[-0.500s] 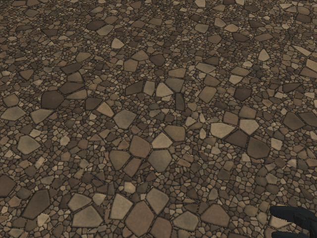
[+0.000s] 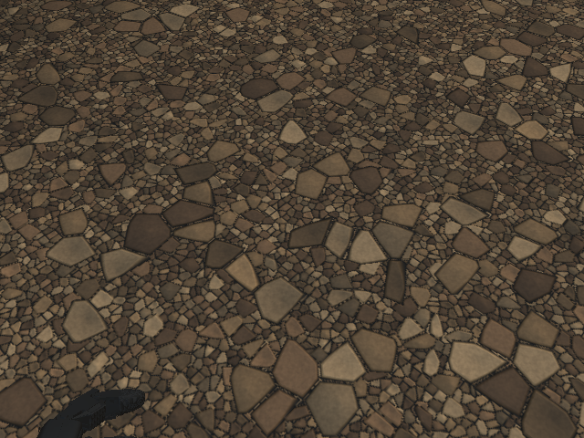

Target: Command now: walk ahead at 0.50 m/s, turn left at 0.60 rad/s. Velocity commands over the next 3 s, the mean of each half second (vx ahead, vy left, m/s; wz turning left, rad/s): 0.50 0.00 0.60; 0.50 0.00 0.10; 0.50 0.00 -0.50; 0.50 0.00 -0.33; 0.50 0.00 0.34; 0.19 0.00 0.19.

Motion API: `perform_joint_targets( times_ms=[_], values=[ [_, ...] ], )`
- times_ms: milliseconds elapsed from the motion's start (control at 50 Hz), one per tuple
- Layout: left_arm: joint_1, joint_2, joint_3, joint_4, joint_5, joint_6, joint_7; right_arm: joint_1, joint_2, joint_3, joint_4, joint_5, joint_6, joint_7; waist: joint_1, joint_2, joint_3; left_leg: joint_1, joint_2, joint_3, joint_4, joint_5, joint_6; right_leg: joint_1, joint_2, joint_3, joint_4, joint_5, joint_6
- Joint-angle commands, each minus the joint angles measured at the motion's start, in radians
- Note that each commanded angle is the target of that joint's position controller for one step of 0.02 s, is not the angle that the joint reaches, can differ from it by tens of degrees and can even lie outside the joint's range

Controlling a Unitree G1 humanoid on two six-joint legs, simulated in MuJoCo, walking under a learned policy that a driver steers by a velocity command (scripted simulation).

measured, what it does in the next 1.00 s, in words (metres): walks ahead, turning left: left foot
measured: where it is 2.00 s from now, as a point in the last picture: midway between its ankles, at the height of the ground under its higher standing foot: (205, 236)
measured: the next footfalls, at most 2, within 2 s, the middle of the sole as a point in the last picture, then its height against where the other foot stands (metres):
left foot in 0.48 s outside the picture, level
right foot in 1.04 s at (246, 332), level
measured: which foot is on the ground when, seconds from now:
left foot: up 0.00-0.46, down 0.48-1.00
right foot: down 0.00-0.50, up 0.52-1.00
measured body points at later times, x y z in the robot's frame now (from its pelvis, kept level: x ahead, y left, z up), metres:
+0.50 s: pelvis +0.25 +0.05 -0.01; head +0.29 +0.08 +0.44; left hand +0.16 +0.34 -0.14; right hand +0.55 -0.09 -0.07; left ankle +0.33 +0.17 -0.73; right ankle +0.10 -0.12 -0.71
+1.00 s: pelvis +0.52 +0.13 +0.00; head +0.55 +0.14 +0.45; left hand +0.63 +0.42 -0.09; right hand +0.66 -0.13 -0.11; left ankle +0.33 +0.17 -0.72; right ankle +0.70 +0.07 -0.71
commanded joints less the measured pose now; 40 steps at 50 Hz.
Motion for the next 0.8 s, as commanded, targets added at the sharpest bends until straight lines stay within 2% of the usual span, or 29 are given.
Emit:
perform_joint_targets(
  times_ms=[20,40,60,100,120,200,240,300,380,400,440,460,480,500,520,540,560,580,600,620,660,720,800],
  values=[
    [0.267,0.161,0.063,-0.008,-0.012,0.006,0.006,0.008,-0.144,-0.015,-0.097,0.01,-0.019,-0.004,0.157,-0.17,-0.172,-0.621,0.103,0.039,0.488,-0.009,-0.041,0.687,-0.449,0.656,-0.225,-0.413,-0.225],
    [0.217,0.134,0.052,-0.016,-0.006,0.015,0.007,-0.057,-0.149,-0.019,-0.107,-0.004,-0.012,-0.005,0.147,-0.106,-0.083,-0.6,0.135,0.078,0.489,0.067,-0.047,0.563,-0.402,0.508,-0.236,-0.306,-0.185],
    [0.184,0.113,0.043,-0.009,-0.003,0.02,0.007,-0.096,-0.136,-0.022,-0.12,-0.015,-0.011,-0.003,0.131,-0.09,-0.019,-0.58,0.16,0.087,0.45,0.12,-0.051,0.461,-0.357,0.403,-0.262,-0.194,-0.167],
    [0.168,0.095,0.035,0.006,0.005,0.017,0.008,-0.094,-0.098,-0.021,-0.126,-0.008,-0.005,0.007,0.099,-0.131,0.01,-0.512,0.203,0.111,0.4,0.178,-0.049,0.361,-0.295,0.253,-0.308,-0.064,-0.141],
    [0.174,0.095,0.036,0.015,0.001,0.012,0.006,-0.093,-0.076,-0.016,-0.128,-0.004,-0.002,0.011,0.097,-0.137,0.008,-0.506,0.209,0.125,0.39,0.19,-0.051,0.347,-0.288,0.206,-0.324,-0.017,-0.149],
    [0.197,0.144,0.052,0.052,-0.002,0.005,0.007,-0.159,-0.053,-0.006,-0.16,-0.007,0.002,0.017,0.102,-0.102,0.021,-0.562,0.23,0.133,0.259,0.305,-0.071,0.366,-0.301,0.075,-0.364,0.155,-0.177],
    [0.199,0.16,0.054,0.063,-0.004,0.01,0.009,-0.195,-0.05,-0.002,-0.167,-0.007,-0.003,0.026,0.111,-0.095,0.022,-0.551,0.23,0.15,0.152,0.403,-0.072,0.384,-0.289,0.003,-0.366,0.21,-0.165],
    [0.228,0.187,0.056,0.082,-0.009,0.019,0.014,-0.296,-0.034,0.009,-0.192,-0.008,-0.013,0.047,0.149,-0.084,0.047,-0.505,0.218,0.204,-0.015,0.52,-0.06,0.4,-0.281,-0.084,-0.367,0.227,-0.144],
    [0.284,0.223,0.064,0.112,-0.026,0.04,0.016,-0.392,-0.037,0.013,-0.237,-0.003,-0.014,0.073,0.166,-0.079,0.082,-0.497,0.198,0.255,-0.138,0.473,-0.025,0.502,-0.322,-0.136,-0.338,0.291,-0.125],
    [0.285,0.233,0.066,0.115,-0.03,0.046,0.016,-0.395,-0.046,0.009,-0.245,-0.005,-0.012,0.078,0.156,-0.083,0.077,-0.472,0.182,0.276,-0.159,0.427,-0.008,0.524,-0.328,-0.156,-0.305,0.387,-0.116],
    [0.283,0.267,0.076,0.114,-0.037,0.059,0.024,-0.341,-0.085,-0.01,-0.245,-0.012,-0.005,0.079,0.104,-0.122,0.018,-0.342,0.116,0.332,-0.173,0.322,0.034,0.552,-0.329,-0.198,-0.165,0.731,-0.096],
    [0.275,0.28,0.079,0.11,-0.039,0.067,0.029,-0.239,-0.121,-0.03,-0.223,-0.014,0.0,0.077,0.04,-0.123,-0.043,-0.204,0.075,0.352,-0.199,0.304,0.064,0.535,-0.317,-0.22,-0.014,0.85,-0.082],
    [0.266,0.266,0.072,0.102,-0.04,0.07,0.035,-0.064,-0.173,-0.062,-0.176,-0.011,0.005,0.064,-0.053,-0.09,-0.131,0.057,0.047,0.337,-0.261,0.371,0.105,0.416,-0.284,-0.244,0.205,0.804,-0.05],
    [0.301,0.185,0.043,0.078,0.002,0.062,0.034,0.066,-0.255,-0.085,-0.146,-0.004,0.015,0.041,-0.071,0.087,-0.228,0.377,0.231,0.058,-0.249,0.427,0.171,0.123,-0.221,-0.241,0.531,0.232,-0.009],
    [0.336,0.106,0.011,0.011,0.01,0.03,0.02,0.004,-0.322,-0.082,-0.186,-0.003,0.0,0.042,0.026,0.273,-0.366,0.616,0.458,-0.552,-0.422,0.216,0.381,-0.253,-0.004,-0.088,0.852,-0.471,0.036],
    [0.231,0.211,0.033,0.002,-0.024,-0.002,0.003,0.024,-0.231,-0.059,-0.187,-0.011,-0.013,0.049,-0.052,0.127,-0.373,0.6,0.449,-0.539,-0.49,0.15,0.344,-0.354,-0.06,0.07,0.898,-0.42,0.022],
    [0.167,0.212,0.031,-0.026,-0.05,-0.017,-0.003,-0.006,-0.192,-0.046,-0.176,-0.018,-0.025,0.049,-0.038,0.095,-0.229,0.48,0.411,-0.389,-0.494,0.203,0.302,-0.392,-0.098,0.05,0.848,-0.339,0.007],
    [0.174,0.192,0.026,-0.012,-0.037,-0.019,0.002,-0.068,-0.163,-0.035,-0.173,-0.017,-0.032,0.049,0.017,-0.011,-0.139,0.319,0.367,-0.262,-0.497,0.325,0.262,-0.338,-0.146,0.043,0.748,-0.262,0.008],
    [0.183,0.197,0.031,0.002,-0.015,-0.012,0.007,-0.125,-0.129,-0.024,-0.178,-0.023,-0.035,0.046,0.052,-0.014,-0.103,0.204,0.335,-0.177,-0.506,0.443,0.239,-0.268,-0.178,0.038,0.664,-0.22,0.018],
    [0.204,0.196,0.033,0.012,-0.01,0.001,0.005,-0.157,-0.113,-0.014,-0.186,-0.033,-0.036,0.043,0.08,0.009,-0.08,0.122,0.311,-0.131,-0.531,0.518,0.232,-0.207,-0.192,0.035,0.637,-0.194,0.027],
    [0.237,0.165,0.027,0.03,-0.003,0.022,0.003,-0.165,-0.111,-0.01,-0.165,-0.035,-0.046,0.038,0.1,0.023,-0.075,0.038,0.304,-0.067,-0.567,0.625,0.24,-0.156,-0.194,0.01,0.584,-0.16,0.055],
    [0.172,0.133,0.015,0.018,-0.006,0.04,0.005,-0.134,-0.134,-0.012,-0.123,-0.037,-0.056,0.027,0.078,0.028,-0.023,-0.002,0.284,0.044,-0.611,0.654,0.22,-0.196,-0.201,-0.004,0.45,0.001,0.08],
    [0.07,0.111,0.004,0.002,-0.021,0.035,-0.009,-0.101,-0.14,-0.006,-0.078,-0.04,-0.061,0.022,0.026,0.034,0.021,0.016,0.259,0.15,-0.639,0.548,0.159,-0.176,-0.176,-0.016,0.217,0.258,0.058]
  ],
)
